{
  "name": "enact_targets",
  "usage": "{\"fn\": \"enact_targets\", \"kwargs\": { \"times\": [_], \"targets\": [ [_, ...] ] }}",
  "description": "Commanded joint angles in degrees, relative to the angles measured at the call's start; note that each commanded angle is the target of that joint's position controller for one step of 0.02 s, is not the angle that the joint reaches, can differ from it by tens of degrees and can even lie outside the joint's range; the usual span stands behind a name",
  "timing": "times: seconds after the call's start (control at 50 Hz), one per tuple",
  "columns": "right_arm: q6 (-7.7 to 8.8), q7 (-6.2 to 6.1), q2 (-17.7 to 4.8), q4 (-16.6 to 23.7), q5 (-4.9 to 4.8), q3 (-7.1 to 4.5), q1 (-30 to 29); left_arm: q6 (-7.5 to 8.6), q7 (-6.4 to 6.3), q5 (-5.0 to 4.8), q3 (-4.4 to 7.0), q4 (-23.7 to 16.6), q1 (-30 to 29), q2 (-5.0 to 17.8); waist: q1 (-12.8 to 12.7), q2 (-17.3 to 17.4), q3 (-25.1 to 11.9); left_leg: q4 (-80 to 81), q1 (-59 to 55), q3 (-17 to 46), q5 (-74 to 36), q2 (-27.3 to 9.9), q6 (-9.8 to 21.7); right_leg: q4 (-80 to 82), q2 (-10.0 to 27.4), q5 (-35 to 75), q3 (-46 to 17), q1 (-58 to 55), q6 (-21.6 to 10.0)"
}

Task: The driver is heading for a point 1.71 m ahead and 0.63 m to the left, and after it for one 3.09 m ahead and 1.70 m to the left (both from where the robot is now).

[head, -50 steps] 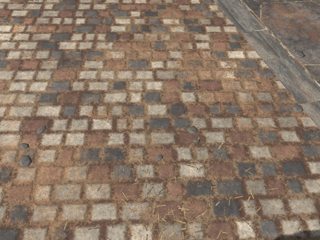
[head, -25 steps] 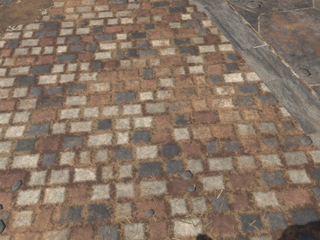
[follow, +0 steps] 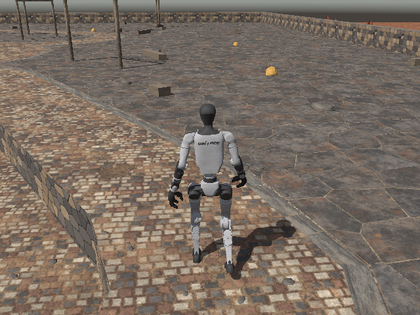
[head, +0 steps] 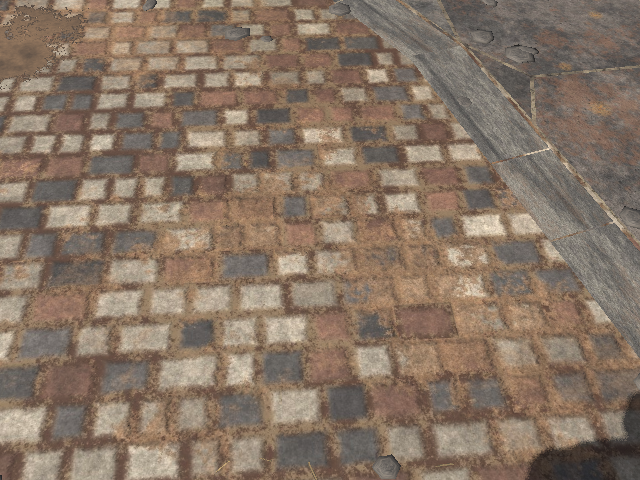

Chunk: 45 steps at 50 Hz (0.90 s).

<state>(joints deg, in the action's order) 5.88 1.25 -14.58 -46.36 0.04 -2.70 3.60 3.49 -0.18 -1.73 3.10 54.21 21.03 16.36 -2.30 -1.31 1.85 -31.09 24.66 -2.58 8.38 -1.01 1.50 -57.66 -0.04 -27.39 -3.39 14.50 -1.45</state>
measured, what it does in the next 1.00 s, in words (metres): walks ahead, turning left: right foot, then left foot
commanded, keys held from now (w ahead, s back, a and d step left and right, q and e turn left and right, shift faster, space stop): w+q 0.98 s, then w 0.02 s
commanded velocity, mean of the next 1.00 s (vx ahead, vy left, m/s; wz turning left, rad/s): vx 0.50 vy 0.00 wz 0.41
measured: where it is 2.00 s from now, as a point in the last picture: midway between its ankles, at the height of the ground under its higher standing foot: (192, 260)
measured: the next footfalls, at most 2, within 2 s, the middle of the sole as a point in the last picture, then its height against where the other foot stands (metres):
right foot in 0.40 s outside the picture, level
left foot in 0.92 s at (236, 421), level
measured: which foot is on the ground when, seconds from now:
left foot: down 0.00-0.42, up 0.44-0.90, down 0.92-1.00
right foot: up 0.00-0.38, down 0.40-0.94, up 0.96-1.00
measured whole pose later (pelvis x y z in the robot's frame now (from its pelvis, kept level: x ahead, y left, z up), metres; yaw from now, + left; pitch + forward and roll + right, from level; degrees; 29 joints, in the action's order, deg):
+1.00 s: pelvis +0.49 +0.09 -0.01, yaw +29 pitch +1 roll -1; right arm 1.8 2.3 -16.8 -41.1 -1.3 -5.0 6.0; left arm 4.3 -0.4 -1.3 4.3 51.3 14.2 16.9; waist -1.8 0.3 4.5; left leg -36.8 26.6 -2.4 11.3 2.3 5.7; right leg -62.5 4.8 -27.7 3.1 12.3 1.6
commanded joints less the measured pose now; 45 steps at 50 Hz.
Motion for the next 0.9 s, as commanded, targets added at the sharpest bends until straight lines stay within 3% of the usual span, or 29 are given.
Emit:
{"fn": "enact_targets", "kwargs": {
  "times": [0.02,0.04,0.08,0.1,0.12,0.16,0.22,0.3,0.34,0.38,0.4,0.42,0.44,0.46,0.48,0.5,0.52,0.54,0.58,0.64,0.7,0.76,0.82,0.86,0.88,0.9],
  "targets": [
    [-0.15,-0.1,-7.13,-1.46,-0.06,-1.87,10.16,1.81,-0.4,0.2,1.61,-6.3,-5.65,6.77,5.85,6.45,-5.0,17.32,-25.24,23.27,7.69,-15.25,9.47,-11.75,5.29,4.93,-1.22,27.47,-1.34],
    [0.03,0.03,-6.62,-1.29,0.42,-1.62,7.89,1.4,-0.46,0.58,1.8,-6.44,-4.26,5.81,3.23,9.06,-3.85,19.04,-20.03,20.68,4.2,-14.26,9.94,-8.89,7.2,8.19,-1.2,24.05,-1.15],
    [0.21,0.31,-6.2,-1.6,0.13,-1.62,7.03,0.67,-0.29,1.1,1.51,-6.05,-3.24,3.64,1.57,7.88,-2.87,21.83,-15.19,17.87,-0.55,-12.68,11.25,-4.98,7.93,10.29,-0.4,20.03,-0.31],
    [0.3,0.28,-5.88,-1.97,0.07,-1.58,7.61,0.34,-0.44,1.47,1.6,-6.17,-4.62,3.39,1.62,5.47,-2.4,22.81,-14.58,15.98,-2.37,-11.01,10.92,-3.5,7.84,12.09,0.19,19.95,-0.25],
    [0.31,-0.05,-8.61,-2.4,-0.14,-2.21,8.09,0.36,-0.37,1.55,1.33,-7.17,-5.71,2.62,0.94,7.11,-1.7,23.46,-14.01,15.95,-4.61,-12.52,12.46,0.41,7.95,14.07,0.25,21.3,0.7],
    [0.12,-0.73,-9.17,-3.24,-0.58,-2.6,10.14,0.76,-0.22,1.94,1.09,-8.77,-11.04,2.94,2.4,5.04,-0.02,24.16,-13.99,13.7,-6.48,-11.29,12.18,9.63,7.61,20.09,0.24,21.85,2.02],
    [-0.32,-1.49,-10.43,-4.27,-0.97,-2.99,12.85,1.28,0.31,1.57,0.63,-10.19,-17.7,2.22,4.22,4.58,0.54,23.71,-13.14,11.2,-6.05,-9.35,10.53,20.99,4.95,28.11,1.23,17.92,3.01],
    [-1.08,-2.02,-10.66,-5.81,-1.79,-3.21,16.79,1.98,1.16,0.81,0.57,-12.03,-23.49,3.39,5.65,5.48,0.97,20.63,-15.46,13.76,-2.23,-10.78,9.63,27.68,3.41,30.02,0.22,14.36,3.08],
    [-1.57,-2.32,-11.21,-5.75,-1.77,-3.55,16.49,2.5,1.35,0.7,1.14,-12.08,-22.74,5.35,4.35,6.22,0.43,17.76,-17.12,16.1,-0.73,-11.85,8.54,29.78,3.22,27.25,-0.41,11.28,2.25],
    [-2.15,-2.43,-10.38,-5.47,-1.61,-3.43,15.85,2.87,1.04,0.79,2.14,-10.34,-16.54,7.09,0.83,6.6,-2.08,11.32,-16.11,16.18,-3.6,-10.22,6.88,31.97,2.65,23.61,0.89,1.87,0.67],
    [-2.23,-2.29,-7.69,-4.86,-1.19,-2.55,15.81,3.12,0.58,1.38,3.34,-8.52,-8.8,9.63,-2.43,4.64,-7.39,0.8,-12.41,13.77,-4.66,-6.38,5.14,31.64,5.14,22.59,-0.91,-9.72,-1.43],
    [-2.29,-2.22,-3.33,-3.14,0.37,-1.19,16.98,2.89,0.12,1.82,4.37,-7.52,0.13,13.72,-4.79,-5.54,-16.38,-18.26,-2.94,8.44,10.09,-1.02,2.56,31.14,16.4,20.67,-12.09,-24.58,-4.18],
    [-1.31,-2.21,-1.06,-1.18,-1.77,-0.64,22.37,2.15,0.59,2.18,4.77,-6.52,1.28,16.06,-1.36,-22.77,-19.94,-34.03,15.26,6.17,27.05,4.18,0.98,40.27,25.86,4.74,-37.47,-34.65,-11.84],
    [-1.11,-2.34,-7.64,-2.35,-2.65,-2.1,20.62,2.33,0.86,1.95,3.16,-7.88,-1.97,9.83,-2.01,-12.65,-14.0,-41.2,19.69,10.85,24.16,0.06,1.01,42.54,23.76,-2.57,-35.93,-29.19,-10.59],
    [-1.23,-2.27,-9.55,-1.53,-2.83,-2.8,16.31,2.5,0.83,1.68,2.23,-8.42,-5.03,6.53,-1.98,-8.22,-8.3,-41.71,20.72,10.17,18.79,-1.98,1.49,42.66,21.57,0.36,-26.15,-23.04,-8.25],
    [-1.62,-2.43,-8.33,-1.64,-2.51,-2.82,15.19,2.62,1.0,1.96,1.76,-8.55,-8.35,5.34,-0.26,-4.59,-5.59,-40.28,18.08,9.53,14.24,-4.11,1.07,43.81,18.97,7.29,-19.5,-16.99,-7.19],
    [-2.02,-2.44,-7.66,-1.29,-1.89,-3.08,14.09,2.63,1.01,2.15,1.47,-8.26,-10.44,3.9,0.74,-4.84,-3.36,-37.56,16.95,9.63,11.25,-5.59,0.81,45.07,17.35,12.42,-14.7,-13.22,-7.01],
    [-2.57,-2.13,-6.56,-0.93,-1.88,-3.14,14.13,2.71,0.86,2.47,1.42,-7.95,-11.37,3.66,1.74,-5.75,-2.36,-36.01,14.39,9.44,9.22,-6.86,0.63,46.51,16.21,15.94,-10.49,-10.2,-6.55],
    [-3.49,-1.69,-4.69,0.25,-1.97,-2.9,12.81,3.08,0.55,2.47,1.83,-7.15,-11.11,4.17,2.11,-4.86,-1.67,-34.21,14.01,8.48,6.74,-7.43,0.07,48.55,15.82,21.97,-5.47,-8.65,-7.57],
    [-4.19,-1.34,-4.04,2.44,-1.6,-2.72,9.49,3.2,-0.08,2.49,2.62,-5.92,-9.71,6.04,1.93,-2.38,-0.51,-27.76,16.93,8.57,1.32,-7.52,-0.91,50.12,16.39,27.77,0.09,-9.62,-8.72],
    [-4.01,-0.28,-3.52,4.04,-1.44,-2.24,5.44,2.74,-0.51,2.36,3.03,-5.46,-9.27,7.32,0.91,-2.02,0.54,-18.14,15.36,6.35,-6.42,-6.96,-0.96,50.91,15.24,29.71,6.47,-10.19,-7.88],
    [-3.94,0.81,-3.05,6.42,-1.26,-1.65,-0.57,2.09,-0.87,1.76,3.45,-4.71,-6.9,8.57,-1.24,-1.23,2.43,-11.06,14.29,3.05,-9.18,-6.01,-0.25,50.91,15.68,30.33,10.61,-12.42,-7.23],
    [-4.17,1.68,-3.68,8.68,-1.36,-1.63,-4.04,1.04,-0.84,0.82,3.93,-3.73,-4.76,9.79,-1.65,-1.55,3.58,-6.9,14.05,1.01,-5.83,-4.9,1.41,48.4,17.14,34.34,13.01,-17.58,-6.05],
    [-4.39,2.04,-5.21,9.5,-1.3,-2.33,-3.09,0.28,-0.91,0.29,4.36,-3.79,-5.27,11.3,0.21,-2.86,1.97,-5.72,9.51,-1.71,-0.55,-2.2,3.45,42.79,17.54,49.27,14.92,-19.89,-4.94],
    [-4.57,2.02,-6.5,9.22,-1.29,-3.05,-0.28,-0.16,-1.03,-0.01,4.62,-3.98,-5.69,12.22,2.22,-3.9,-0.34,-5.82,4.71,-3.48,2.42,0.02,4.68,37.39,17.39,59.12,15.79,-20.32,-4.38],
    [-4.69,1.89,-8.44,7.65,-1.47,-4.31,6.46,-0.71,-1.11,-0.27,4.71,-4.23,-6.56,12.69,6.31,-3.68,-3.91,-3.78,-4.16,-4.96,2.41,2.7,6.37,27.83,16.23,65.05,17.13,-18.81,-3.39]
  ]
}}
Keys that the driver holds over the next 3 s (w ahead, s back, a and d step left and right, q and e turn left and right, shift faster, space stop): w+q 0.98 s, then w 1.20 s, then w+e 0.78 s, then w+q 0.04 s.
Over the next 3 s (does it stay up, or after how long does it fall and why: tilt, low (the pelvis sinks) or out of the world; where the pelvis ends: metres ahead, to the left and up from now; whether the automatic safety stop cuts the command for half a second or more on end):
stays up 1.50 0.65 0.00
